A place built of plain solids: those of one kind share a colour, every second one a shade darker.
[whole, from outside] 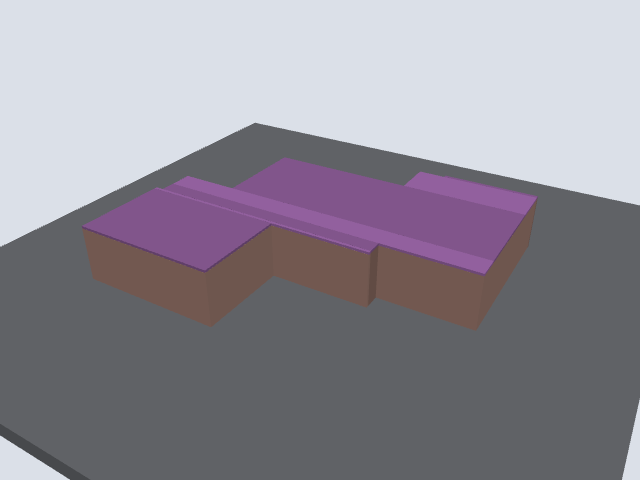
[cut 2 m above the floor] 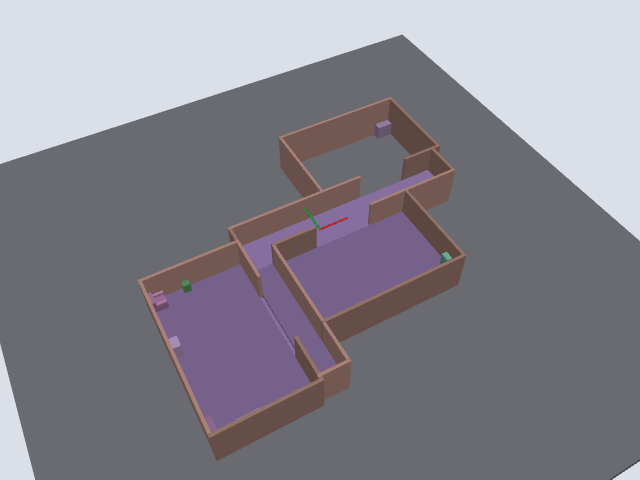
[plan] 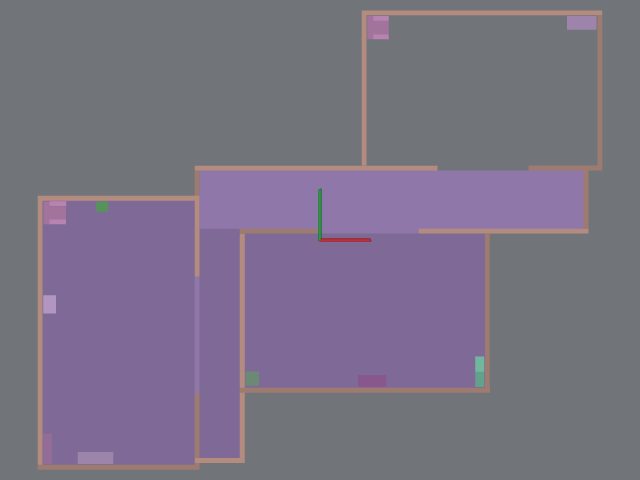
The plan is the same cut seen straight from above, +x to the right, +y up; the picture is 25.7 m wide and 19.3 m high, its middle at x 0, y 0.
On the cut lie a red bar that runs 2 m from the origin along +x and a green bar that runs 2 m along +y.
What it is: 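One storey of an old house, long lived in; a hall and three lower rooms beside it, each open to the hall along a stretch without wall, rail or kerb; a room's floor lies below the hall's by a bare drop, by one riser or not at all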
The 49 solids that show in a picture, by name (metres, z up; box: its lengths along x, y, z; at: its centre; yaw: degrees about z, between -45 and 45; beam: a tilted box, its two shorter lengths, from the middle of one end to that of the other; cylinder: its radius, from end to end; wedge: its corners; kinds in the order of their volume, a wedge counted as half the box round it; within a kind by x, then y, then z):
{
 "floor_1": {"box": [6.11, 10.62, 0.93], "at": [-8.1, -3.73, 0.41]},
 "floor_2": {"box": [0.2, 4.69, 0.93], "at": [-4.94, -3.81, 0.41]},
 "floor_3": {"box": [1.61, 9.22, 1.1], "at": [-4.03, -4.16, 0.5]},
 "floor_4": {"box": [9.66, 6.2, 1.1], "at": [1.8, -2.84, 0.5]},
 "floor_5": {"box": [4.06, 0.2, 1.1], "at": [1.94, 0.36, 0.5]},
 "floor_6": {"box": [15.44, 2.34, 1.1], "at": [2.88, 1.62, 0.5]},
 "wall_1": {"box": [0.2, 10.62, 3.73], "at": [-11.25, -3.73, 1.81]},
 "wall_2": {"box": [6.51, 0.2, 3.73], "at": [-8.1, -9.14, 1.81]},
 "wall_3": {"box": [6.51, 0.2, 3.73], "at": [-8.1, 1.68, 1.81]},
 "wall_4": {"box": [0.2, 2.61, 3.73], "at": [-4.94, -7.46, 1.81]},
 "wall_5": {"box": [0.2, 3.05, 3.73], "at": [-4.94, 0.06, 1.81]},
 "wall_6": {"box": [0.2, 1.01, 3.73], "at": [-4.94, 2.29, 1.81]},
 "wall_7": {"box": [2.01, 0.2, 3.73], "at": [-4.03, -8.87, 1.81]},
 "wall_8": {"box": [0.2, 2.62, 3.73], "at": [-3.13, -7.46, 1.81]},
 "wall_9": {"box": [0.2, 6.2, 3.73], "at": [-3.13, -2.84, 1.81]},
 "wall_10": {"box": [3.14, 0.2, 3.73], "at": [-1.66, 0.36, 1.81]},
 "wall_11": {"box": [9.76, 0.2, 3.73], "at": [-0.16, 2.89, 1.81]},
 "wall_12": {"box": [0.2, 6.04, 3.73], "at": [1.78, 6.01, 1.81]},
 "wall_13": {"box": [10.06, 0.2, 3.73], "at": [1.8, -6.04, 1.81]},
 "wall_14": {"box": [9.68, 0.2, 3.73], "at": [6.51, 9.13, 1.81]},
 "wall_15": {"box": [0.2, 6.2, 3.73], "at": [6.73, -2.84, 1.81]},
 "wall_16": {"box": [6.83, 0.2, 3.73], "at": [7.38, 0.36, 1.81]},
 "wall_17": {"box": [2.97, 0.2, 3.73], "at": [9.87, 2.89, 1.81]},
 "wall_18": {"box": [0.2, 2.34, 3.73], "at": [10.7, 1.62, 1.81]},
 "wall_19": {"box": [0.2, 6.04, 3.73], "at": [11.25, 6.01, 1.81]},
 "roof_1": {"box": [6.51, 0.27, 0.16], "at": [-8.1, -9.1, 3.76]},
 "roof_2": {"box": [8.32, 2.82, 0.16], "at": [-7.19, -7.56, 3.76]},
 "roof_3": {"box": [18.18, 6.4, 0.16], "at": [-2.26, -2.94, 3.76]},
 "roof_4": {"box": [22.15, 1.53, 0.16], "at": [-0.28, 1.02, 3.76]},
 "roof_5": {"box": [15.84, 1.01, 0.16], "at": [2.88, 2.29, 3.76]},
 "roof_6": {"box": [16.39, 0.2, 0.16], "at": [3.16, 2.89, 3.76]},
 "roof_7": {"box": [9.68, 6.24, 0.16], "at": [6.51, 6.11, 3.76]},
 "tv_unit_1": {"box": [0.51, 0.74, 1.12], "at": [-10.87, -2.59, 1.44]},
 "tv_unit_2": {"box": [1.43, 0.49, 1.16], "at": [-9.03, -8.77, 1.46]},
 "tv_unit_3": {"box": [1.19, 0.55, 1.13], "at": [10.53, 8.73, 0.52]},
 "armchair_1": {"box": [0.25, 0.92, 0.94], "at": [-11.0, 1.09, 1.35]},
 "armchair_2": {"box": [0.67, 0.19, 0.17], "at": [-10.54, 0.73, 1.43]},
 "armchair_3": {"box": [0.67, 0.73, 0.47], "at": [-10.54, 1.0, 1.11]},
 "armchair_4": {"box": [0.67, 0.19, 0.64], "at": [-10.54, 1.46, 1.2]},
 "armchair_5": {"box": [0.24, 0.94, 1.04], "at": [2.02, 8.54, 0.47]},
 "armchair_6": {"box": [0.62, 0.19, 0.19], "at": [2.45, 8.17, 0.58]},
 "armchair_7": {"box": [0.62, 0.74, 0.54], "at": [2.45, 8.44, 0.22]},
 "armchair_8": {"box": [0.62, 0.19, 0.72], "at": [2.45, 8.91, 0.31]},
 "bookcase_1": {"box": [0.35, 1.22, 1.42], "at": [-10.95, -8.4, 1.59]},
 "trunk_1": {"box": [1.13, 0.49, 0.68], "at": [2.1, -5.67, 1.39]},
 "crate_stack_1": {"box": [0.37, 1.23, 0.71], "at": [6.42, -5.3, 1.41]},
 "crate_stack_2": {"box": [0.37, 0.62, 0.23], "at": [6.42, -4.99, 1.88]},
 "carton_stack_1": {"box": [0.55, 0.57, 1.01], "at": [-2.72, -5.58, 1.56]},
 "side_table_1": {"box": [0.47, 0.42, 0.67], "at": [-8.76, 1.34, 1.22]}
}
